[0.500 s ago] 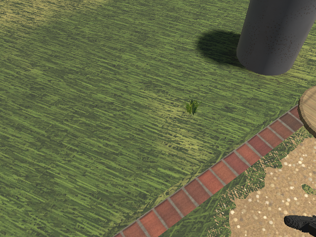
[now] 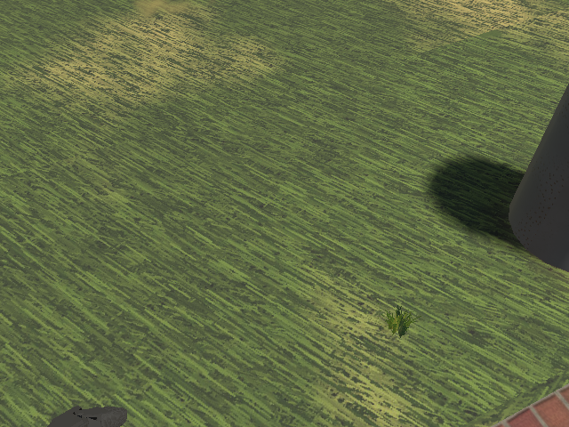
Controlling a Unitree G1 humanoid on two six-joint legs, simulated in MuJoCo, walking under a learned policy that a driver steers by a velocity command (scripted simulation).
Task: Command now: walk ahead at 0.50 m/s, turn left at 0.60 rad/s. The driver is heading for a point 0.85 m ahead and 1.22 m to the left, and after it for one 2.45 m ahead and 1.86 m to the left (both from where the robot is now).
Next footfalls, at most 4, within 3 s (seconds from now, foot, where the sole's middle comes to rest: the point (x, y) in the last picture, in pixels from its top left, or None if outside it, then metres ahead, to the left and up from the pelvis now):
0.46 left None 0.37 0.18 -0.76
0.96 right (239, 332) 0.72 0.11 -0.76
1.52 left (95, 291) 0.87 0.50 -0.76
1.96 right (96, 195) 1.21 0.55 -0.76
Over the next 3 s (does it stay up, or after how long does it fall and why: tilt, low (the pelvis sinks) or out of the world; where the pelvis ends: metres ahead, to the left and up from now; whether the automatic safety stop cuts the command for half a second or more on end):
stays up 1.18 0.87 0.00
